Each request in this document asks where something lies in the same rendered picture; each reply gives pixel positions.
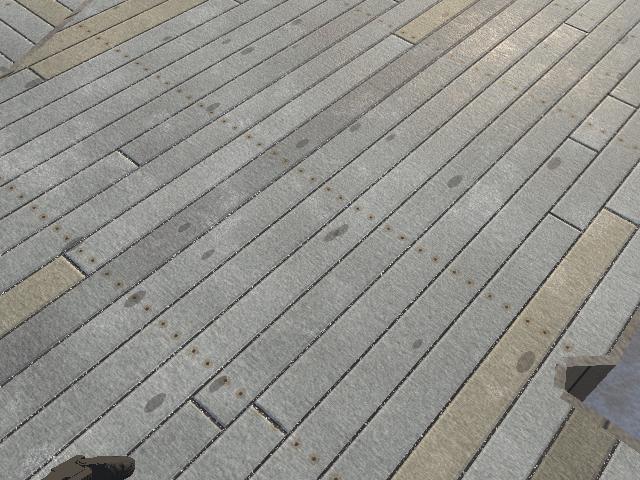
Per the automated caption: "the left robot hand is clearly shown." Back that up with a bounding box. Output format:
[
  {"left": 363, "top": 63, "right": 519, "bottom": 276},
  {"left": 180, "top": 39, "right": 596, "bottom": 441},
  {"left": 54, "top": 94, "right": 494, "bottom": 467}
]
[{"left": 41, "top": 455, "right": 135, "bottom": 480}]

